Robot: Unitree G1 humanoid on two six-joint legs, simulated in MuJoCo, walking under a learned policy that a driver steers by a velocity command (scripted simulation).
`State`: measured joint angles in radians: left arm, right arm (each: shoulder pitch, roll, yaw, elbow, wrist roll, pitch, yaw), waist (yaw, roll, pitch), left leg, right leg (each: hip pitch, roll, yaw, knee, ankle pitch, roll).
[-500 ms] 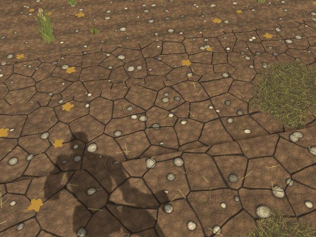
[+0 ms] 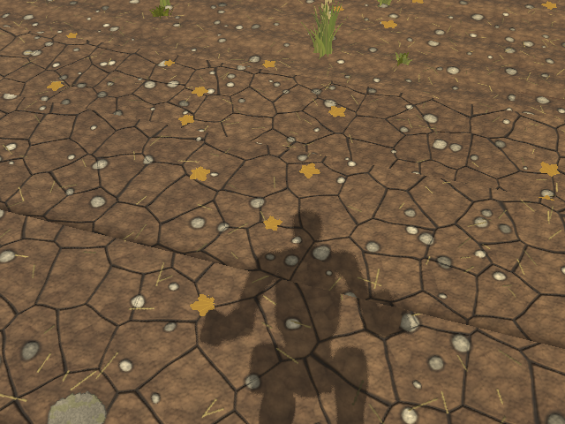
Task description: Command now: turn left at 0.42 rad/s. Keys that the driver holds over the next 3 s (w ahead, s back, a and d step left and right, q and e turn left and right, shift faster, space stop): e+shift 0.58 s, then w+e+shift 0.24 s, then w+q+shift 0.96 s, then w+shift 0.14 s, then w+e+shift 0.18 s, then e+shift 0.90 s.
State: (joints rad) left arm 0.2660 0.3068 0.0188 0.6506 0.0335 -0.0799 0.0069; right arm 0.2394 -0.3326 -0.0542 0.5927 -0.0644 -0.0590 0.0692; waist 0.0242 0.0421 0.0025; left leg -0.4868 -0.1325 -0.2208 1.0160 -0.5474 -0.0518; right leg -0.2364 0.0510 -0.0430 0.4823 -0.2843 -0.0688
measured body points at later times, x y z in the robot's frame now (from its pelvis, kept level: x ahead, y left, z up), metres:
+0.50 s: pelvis -0.03 +0.02 +0.01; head +0.00 +0.01 +0.46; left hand +0.19 +0.23 -0.08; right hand +0.03 -0.29 -0.07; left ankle -0.04 +0.15 -0.73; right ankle -0.06 -0.09 -0.69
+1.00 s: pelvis +0.05 -0.10 +0.00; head +0.04 -0.11 +0.45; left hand +0.20 +0.15 -0.11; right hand +0.06 -0.42 -0.09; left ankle +0.27 -0.07 -0.68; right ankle -0.07 -0.10 -0.73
